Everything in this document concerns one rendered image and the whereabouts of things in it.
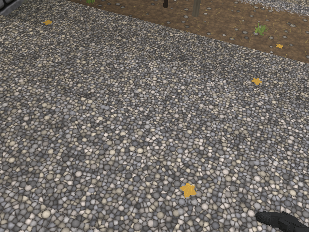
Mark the right robot hand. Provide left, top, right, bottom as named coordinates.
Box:
left=255, top=211, right=309, bottom=232

